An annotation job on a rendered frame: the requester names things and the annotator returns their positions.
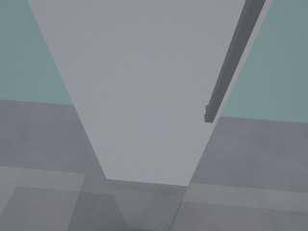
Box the fridge door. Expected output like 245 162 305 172
27 0 273 187

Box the handle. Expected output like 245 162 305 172
204 0 266 123

